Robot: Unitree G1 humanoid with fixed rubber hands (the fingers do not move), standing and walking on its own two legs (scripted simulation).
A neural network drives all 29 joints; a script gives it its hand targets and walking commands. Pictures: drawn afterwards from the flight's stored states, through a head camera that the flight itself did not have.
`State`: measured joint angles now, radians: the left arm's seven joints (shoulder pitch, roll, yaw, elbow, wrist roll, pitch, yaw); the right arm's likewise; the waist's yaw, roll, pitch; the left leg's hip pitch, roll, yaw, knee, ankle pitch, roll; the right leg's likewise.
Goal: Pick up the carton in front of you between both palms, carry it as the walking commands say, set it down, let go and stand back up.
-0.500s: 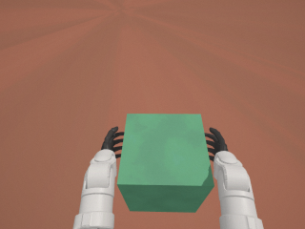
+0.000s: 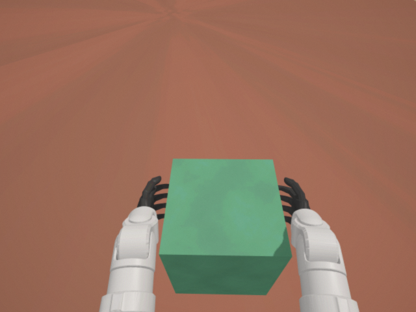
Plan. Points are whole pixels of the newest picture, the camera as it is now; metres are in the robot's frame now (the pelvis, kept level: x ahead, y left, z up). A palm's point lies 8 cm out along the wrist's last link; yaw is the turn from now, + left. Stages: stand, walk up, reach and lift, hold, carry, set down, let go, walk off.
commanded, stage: hold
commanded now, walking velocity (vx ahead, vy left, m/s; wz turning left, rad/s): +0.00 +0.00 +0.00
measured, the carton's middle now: (221, 230) +0.29 +0.00 -0.04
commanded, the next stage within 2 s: set down in 0.50 s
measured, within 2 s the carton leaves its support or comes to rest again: neither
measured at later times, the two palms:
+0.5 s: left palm (151, 217) +0.27 +0.14 +0.05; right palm (310, 223) +0.26 -0.16 +0.05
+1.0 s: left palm (161, 224) +0.32 +0.14 -0.07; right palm (286, 227) +0.32 -0.16 -0.07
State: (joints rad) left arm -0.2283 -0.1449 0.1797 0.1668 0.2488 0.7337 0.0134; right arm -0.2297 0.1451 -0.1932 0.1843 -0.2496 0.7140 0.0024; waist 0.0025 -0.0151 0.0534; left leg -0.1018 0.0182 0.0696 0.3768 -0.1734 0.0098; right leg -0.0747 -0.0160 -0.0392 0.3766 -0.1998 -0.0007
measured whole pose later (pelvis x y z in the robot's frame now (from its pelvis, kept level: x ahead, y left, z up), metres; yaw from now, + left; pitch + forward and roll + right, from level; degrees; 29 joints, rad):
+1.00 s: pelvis -0.03 +0.00 -0.03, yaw -2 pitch +9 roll +0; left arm -0.50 -0.19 0.46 0.50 0.38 0.30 -0.04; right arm -0.51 0.19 -0.47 0.51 -0.39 0.28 0.04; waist 0.02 -0.01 0.13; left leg -0.60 0.01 0.03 0.70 -0.26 0.01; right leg -0.59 0.00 -0.01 0.71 -0.28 -0.01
